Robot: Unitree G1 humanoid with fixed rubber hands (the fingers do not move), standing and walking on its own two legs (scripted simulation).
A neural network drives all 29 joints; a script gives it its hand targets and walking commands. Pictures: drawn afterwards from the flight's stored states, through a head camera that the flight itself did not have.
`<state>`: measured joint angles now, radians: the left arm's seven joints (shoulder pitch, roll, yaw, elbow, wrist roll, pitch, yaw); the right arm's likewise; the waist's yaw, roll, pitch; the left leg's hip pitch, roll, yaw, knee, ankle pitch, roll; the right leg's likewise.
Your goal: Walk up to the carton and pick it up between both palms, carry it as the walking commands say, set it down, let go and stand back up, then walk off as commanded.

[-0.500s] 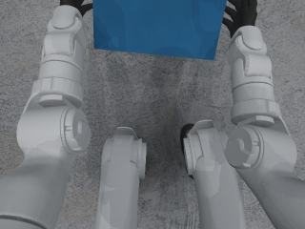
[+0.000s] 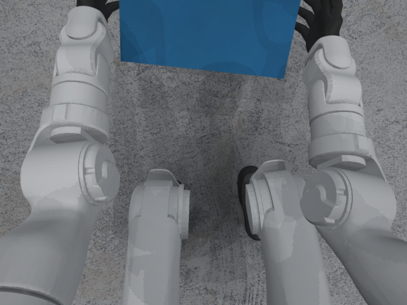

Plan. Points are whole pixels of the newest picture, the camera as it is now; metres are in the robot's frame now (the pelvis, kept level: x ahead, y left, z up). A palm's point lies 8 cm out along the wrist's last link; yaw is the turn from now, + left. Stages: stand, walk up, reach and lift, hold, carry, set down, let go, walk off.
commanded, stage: set down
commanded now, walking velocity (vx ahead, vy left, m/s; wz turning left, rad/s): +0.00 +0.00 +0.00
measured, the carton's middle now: (206, 25) +0.57 -0.01 -0.25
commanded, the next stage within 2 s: none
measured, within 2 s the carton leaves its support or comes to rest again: rests again in 0.78 s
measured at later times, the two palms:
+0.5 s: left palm (94, 5) +0.57 +0.16 -0.14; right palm (319, 33) +0.51 -0.18 -0.15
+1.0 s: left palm (106, 54) +0.51 +0.17 -0.19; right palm (325, 67) +0.47 -0.21 -0.19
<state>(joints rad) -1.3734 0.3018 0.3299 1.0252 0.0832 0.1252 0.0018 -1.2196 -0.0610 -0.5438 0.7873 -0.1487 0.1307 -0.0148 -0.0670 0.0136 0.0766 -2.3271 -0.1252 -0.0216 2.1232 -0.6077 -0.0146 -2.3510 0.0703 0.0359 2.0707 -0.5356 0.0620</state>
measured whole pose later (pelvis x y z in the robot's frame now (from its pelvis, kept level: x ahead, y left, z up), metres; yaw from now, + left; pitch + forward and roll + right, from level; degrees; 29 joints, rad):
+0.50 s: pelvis +0.00 +0.01 +0.00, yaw -1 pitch +47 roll -3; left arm -1.39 0.31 0.29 1.06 0.03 0.07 0.01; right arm -1.23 -0.11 -0.51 0.85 -0.11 0.08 -0.01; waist -0.07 0.01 0.09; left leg -2.33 -0.11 -0.01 2.14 -0.62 0.01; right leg -2.35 0.07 0.04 2.08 -0.55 0.08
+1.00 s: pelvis -0.02 +0.00 -0.02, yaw -1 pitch +38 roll -2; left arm -1.34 0.42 0.01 1.07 -0.20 0.04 0.07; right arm -1.25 -0.29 -0.15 1.04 0.26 0.01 -0.10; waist -0.06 -0.03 0.31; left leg -2.27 -0.06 -0.01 2.18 -0.55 0.00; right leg -2.30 0.04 0.00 2.12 -0.48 0.03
